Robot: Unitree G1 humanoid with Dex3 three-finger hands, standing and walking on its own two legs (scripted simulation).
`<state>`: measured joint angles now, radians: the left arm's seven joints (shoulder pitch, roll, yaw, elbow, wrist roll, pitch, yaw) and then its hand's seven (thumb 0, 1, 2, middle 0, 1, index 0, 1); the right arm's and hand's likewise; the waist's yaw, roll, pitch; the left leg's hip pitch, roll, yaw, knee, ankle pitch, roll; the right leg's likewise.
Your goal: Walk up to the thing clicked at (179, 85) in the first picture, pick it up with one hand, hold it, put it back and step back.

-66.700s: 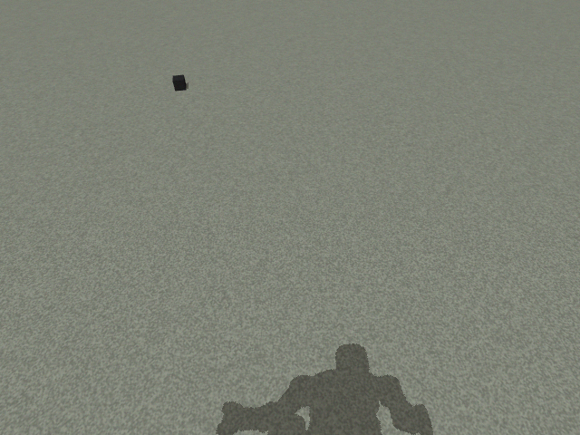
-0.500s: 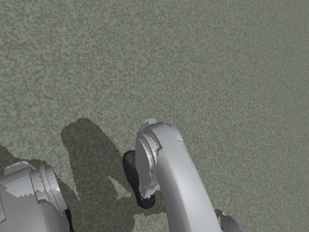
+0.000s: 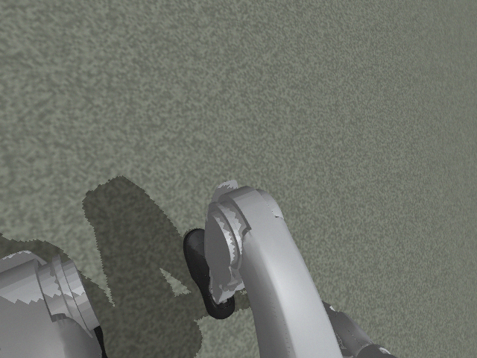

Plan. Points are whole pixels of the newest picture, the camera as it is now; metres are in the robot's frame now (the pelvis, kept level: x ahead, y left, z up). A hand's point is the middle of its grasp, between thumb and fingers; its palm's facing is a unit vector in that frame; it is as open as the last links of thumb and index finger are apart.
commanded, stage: rest palm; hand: left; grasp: from above
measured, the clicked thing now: out of the picture +0.51 +0.36 -0.28
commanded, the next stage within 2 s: close in 1.08 s
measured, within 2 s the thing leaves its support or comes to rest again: neither
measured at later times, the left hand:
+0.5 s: hand out of the picture +0.47 +0.35 -0.24, palm faces -0.46 -0.10 -0.88, open 13.5 cm
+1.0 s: hand out of the picture +0.48 +0.34 -0.25, palm faces -0.47 -0.11 -0.88, open 13.4 cm
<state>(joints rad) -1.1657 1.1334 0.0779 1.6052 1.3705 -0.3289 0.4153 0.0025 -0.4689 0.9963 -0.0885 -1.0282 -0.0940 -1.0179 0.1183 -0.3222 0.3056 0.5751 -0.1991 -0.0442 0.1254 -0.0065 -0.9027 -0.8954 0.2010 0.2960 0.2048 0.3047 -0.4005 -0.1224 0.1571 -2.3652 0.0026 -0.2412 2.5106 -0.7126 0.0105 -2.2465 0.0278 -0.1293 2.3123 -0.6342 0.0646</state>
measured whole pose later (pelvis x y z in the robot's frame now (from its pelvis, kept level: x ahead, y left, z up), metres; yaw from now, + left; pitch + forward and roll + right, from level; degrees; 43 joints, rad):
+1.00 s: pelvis +0.00 +0.00 +0.00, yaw -1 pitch +30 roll -16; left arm -1.14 1.16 0.09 1.64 1.35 -0.31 0.47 0.00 -0.44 1.04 -0.08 -1.08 -0.10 -1.08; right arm 0.11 -0.34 0.35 0.58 -0.22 -0.09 0.13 -0.01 -0.90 -0.90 0.20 0.30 0.20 0.30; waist -0.41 -0.14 0.19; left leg -2.37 0.01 -0.26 2.54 -0.73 0.01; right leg -2.25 0.04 -0.15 2.32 -0.63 0.07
